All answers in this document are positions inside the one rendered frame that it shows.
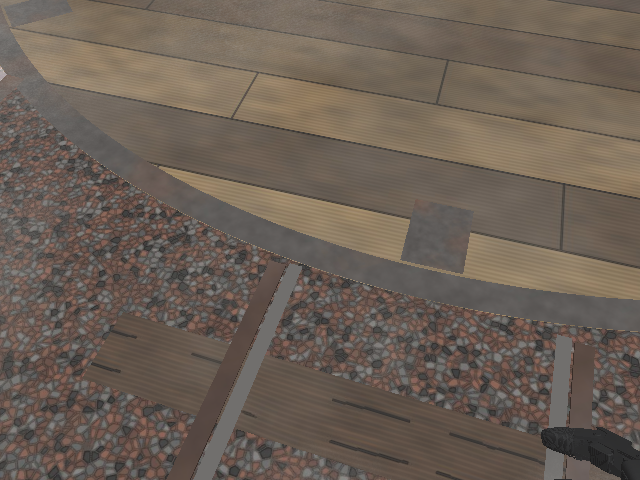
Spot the robot right hand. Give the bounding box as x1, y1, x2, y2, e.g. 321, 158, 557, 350
541, 427, 640, 480

